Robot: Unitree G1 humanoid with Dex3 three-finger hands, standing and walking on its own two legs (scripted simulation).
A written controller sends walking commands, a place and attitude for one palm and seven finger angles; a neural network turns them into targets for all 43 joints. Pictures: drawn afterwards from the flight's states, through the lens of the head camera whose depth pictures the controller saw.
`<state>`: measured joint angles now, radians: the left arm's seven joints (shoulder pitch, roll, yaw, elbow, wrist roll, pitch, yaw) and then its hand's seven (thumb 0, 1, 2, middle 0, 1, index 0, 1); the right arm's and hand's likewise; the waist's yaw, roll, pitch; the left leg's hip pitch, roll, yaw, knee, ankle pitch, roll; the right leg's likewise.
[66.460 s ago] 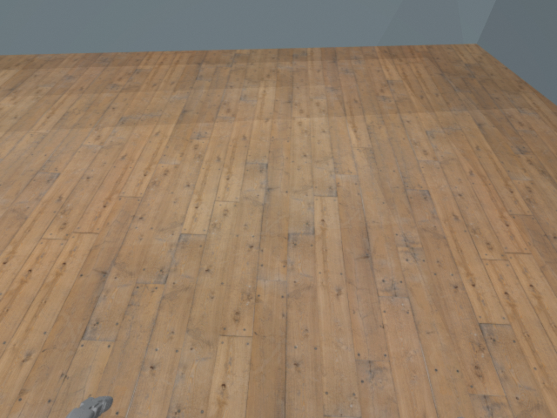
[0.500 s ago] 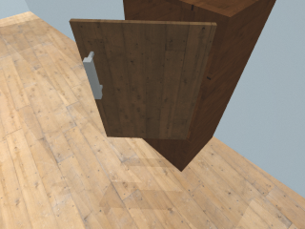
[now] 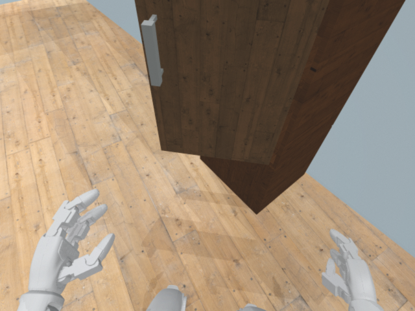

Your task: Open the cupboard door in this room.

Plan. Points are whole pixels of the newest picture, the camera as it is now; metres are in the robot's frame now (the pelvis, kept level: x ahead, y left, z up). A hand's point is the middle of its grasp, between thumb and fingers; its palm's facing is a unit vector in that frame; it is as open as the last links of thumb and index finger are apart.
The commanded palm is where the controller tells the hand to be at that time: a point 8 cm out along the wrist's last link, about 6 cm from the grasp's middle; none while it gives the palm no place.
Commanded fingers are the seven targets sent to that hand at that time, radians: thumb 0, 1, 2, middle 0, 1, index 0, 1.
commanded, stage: raise the hand with hooked fingers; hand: left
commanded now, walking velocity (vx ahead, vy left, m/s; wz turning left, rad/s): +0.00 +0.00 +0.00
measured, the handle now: (155, 51) +0.66 +0.21 +0.15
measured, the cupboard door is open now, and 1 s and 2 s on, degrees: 42 42 42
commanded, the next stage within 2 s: move the hooked fingers beside the handle in 1.58 s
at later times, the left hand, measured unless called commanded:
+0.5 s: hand (76, 194) +0.27 +0.26 +0.09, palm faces -0.03 -1.00 -0.05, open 12.2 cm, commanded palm +0.25 +0.31 +0.11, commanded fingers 0.00 -0.31 0.38 -0.29 -1.08 -0.29 -1.08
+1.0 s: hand (43, 148) +0.31 +0.30 +0.16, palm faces +0.02 -1.00 -0.04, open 13.9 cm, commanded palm +0.29 +0.35 +0.16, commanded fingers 0.00 -0.50 0.30 -0.30 -1.20 -0.30 -1.20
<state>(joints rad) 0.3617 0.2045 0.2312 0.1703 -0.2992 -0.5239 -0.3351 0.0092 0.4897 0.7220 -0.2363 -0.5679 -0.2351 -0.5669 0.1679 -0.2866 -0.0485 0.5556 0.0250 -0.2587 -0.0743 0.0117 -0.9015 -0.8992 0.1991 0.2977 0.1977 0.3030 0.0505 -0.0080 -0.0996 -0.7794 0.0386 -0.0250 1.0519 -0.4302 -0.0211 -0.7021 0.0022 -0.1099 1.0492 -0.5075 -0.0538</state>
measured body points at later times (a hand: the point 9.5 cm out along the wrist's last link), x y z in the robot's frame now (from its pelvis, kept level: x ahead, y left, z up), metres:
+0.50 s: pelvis +0.02 +0.04 +0.03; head +0.05 +0.04 +0.48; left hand +0.27 +0.31 +0.10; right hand +0.14 -0.22 -0.05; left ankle +0.05 +0.13 -0.67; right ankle +0.02 -0.09 -0.67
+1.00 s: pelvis +0.03 +0.04 +0.05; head +0.04 +0.04 +0.50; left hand +0.30 +0.36 +0.17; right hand +0.20 -0.19 -0.02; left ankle +0.05 +0.13 -0.67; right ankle +0.02 -0.09 -0.67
